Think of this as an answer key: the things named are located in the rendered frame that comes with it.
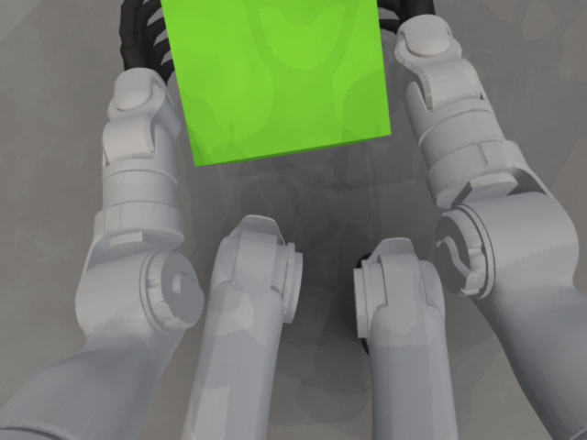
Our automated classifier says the robot right hand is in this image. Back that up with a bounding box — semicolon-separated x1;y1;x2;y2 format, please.
377;0;436;35

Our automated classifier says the left robot upper arm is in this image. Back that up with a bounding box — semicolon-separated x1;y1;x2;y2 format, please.
0;248;205;440

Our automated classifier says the left robot shin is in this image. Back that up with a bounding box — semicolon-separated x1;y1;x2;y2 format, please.
208;214;285;303

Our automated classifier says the right robot upper arm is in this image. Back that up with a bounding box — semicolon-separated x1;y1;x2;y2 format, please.
433;192;587;440

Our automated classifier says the robot right forearm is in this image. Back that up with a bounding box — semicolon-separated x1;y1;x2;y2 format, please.
392;15;579;266

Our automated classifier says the robot left forearm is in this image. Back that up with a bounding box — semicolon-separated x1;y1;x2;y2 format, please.
75;68;184;323

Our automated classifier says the robot left hand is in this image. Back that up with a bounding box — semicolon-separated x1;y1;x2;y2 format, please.
119;0;175;87

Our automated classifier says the right robot thigh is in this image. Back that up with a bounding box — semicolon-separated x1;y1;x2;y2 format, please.
353;253;459;440

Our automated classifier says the carton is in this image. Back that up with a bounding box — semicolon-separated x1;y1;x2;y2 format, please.
161;0;391;167

